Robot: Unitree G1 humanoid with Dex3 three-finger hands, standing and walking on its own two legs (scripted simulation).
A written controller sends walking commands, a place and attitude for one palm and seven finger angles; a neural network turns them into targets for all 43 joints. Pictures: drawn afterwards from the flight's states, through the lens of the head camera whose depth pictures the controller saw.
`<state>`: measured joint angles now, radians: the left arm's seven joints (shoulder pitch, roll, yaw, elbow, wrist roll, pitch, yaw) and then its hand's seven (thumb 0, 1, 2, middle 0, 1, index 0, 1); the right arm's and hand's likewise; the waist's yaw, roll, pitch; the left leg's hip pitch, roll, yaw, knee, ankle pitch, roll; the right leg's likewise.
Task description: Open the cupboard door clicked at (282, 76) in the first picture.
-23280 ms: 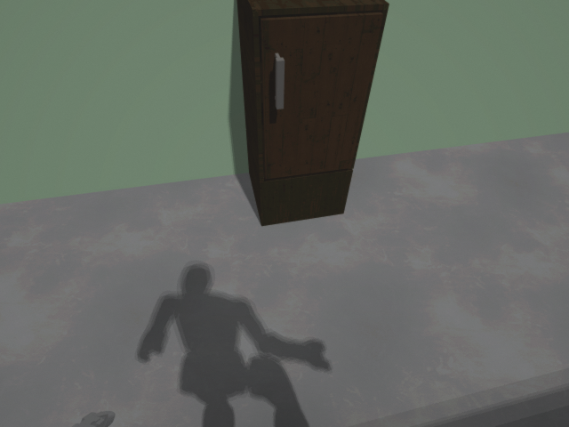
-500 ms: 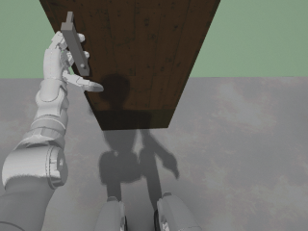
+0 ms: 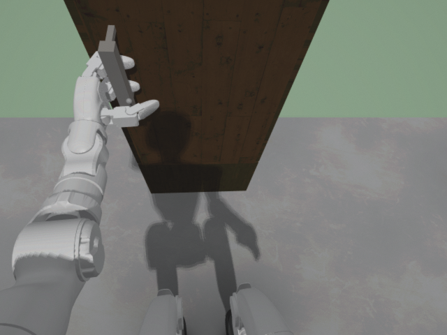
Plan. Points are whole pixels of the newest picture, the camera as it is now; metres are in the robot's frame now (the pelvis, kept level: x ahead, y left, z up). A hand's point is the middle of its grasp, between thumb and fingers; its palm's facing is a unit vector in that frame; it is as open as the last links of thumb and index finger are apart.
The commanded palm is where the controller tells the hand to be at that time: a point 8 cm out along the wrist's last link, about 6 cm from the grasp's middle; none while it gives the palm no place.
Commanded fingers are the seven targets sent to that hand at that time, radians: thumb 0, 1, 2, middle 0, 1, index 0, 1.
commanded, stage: close the thumb around the handle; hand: left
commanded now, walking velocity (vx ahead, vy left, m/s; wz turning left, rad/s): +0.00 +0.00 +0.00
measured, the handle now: (121, 74) +0.57 +0.13 +0.06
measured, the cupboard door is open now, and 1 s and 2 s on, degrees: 0 25 44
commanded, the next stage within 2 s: pull the door open along its arc in 0.32 s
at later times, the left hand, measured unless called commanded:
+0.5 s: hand (132, 102) +0.51 +0.11 +0.06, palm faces -0.04 -1.00 -0.02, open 5.9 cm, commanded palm +0.48 +0.16 +0.06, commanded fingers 0.00 0.90 0.90 -0.40 -1.35 -0.40 -1.35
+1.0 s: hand (161, 169) +0.38 +0.07 +0.06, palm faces +0.12 -0.98 +0.12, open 6.4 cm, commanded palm +0.33 +0.11 +0.06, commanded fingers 0.00 0.90 0.90 -0.40 -1.35 -0.40 -1.35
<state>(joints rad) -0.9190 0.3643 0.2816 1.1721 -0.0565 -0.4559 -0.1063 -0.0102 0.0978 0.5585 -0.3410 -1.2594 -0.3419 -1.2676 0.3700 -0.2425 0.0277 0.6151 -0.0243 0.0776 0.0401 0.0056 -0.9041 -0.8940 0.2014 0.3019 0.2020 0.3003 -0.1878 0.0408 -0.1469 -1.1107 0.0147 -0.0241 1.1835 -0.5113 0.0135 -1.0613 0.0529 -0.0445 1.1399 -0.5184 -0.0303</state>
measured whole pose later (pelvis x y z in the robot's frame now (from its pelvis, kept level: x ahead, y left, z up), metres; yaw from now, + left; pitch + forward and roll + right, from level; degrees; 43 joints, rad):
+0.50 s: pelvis -0.01 +0.00 +0.00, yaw +0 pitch +25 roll -2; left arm -0.92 0.36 0.30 1.17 -0.05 -0.45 -0.08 0.00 0.69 0.83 -0.36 -1.33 -0.35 -1.35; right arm 0.38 -0.24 0.03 0.61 -0.03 0.08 0.04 0.01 -0.90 -0.89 0.20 0.30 0.20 0.30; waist -0.20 0.04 -0.14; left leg -1.12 0.02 -0.01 1.19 -0.51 0.02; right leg -1.07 0.05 -0.03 1.15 -0.51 -0.02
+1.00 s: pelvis +0.02 +0.00 +0.02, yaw +0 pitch +19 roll -1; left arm -0.20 -0.04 -0.03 0.46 -0.09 -0.42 0.24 0.04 0.66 0.73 -0.29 -1.31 -0.34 -1.30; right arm 0.30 -0.22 -0.02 0.53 -0.03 0.05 0.08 0.01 -0.91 -0.89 0.20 0.30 0.20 0.30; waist -0.06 0.02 -0.18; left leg -0.88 0.01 0.01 1.06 -0.50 0.01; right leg -0.86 0.05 -0.01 1.05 -0.52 -0.03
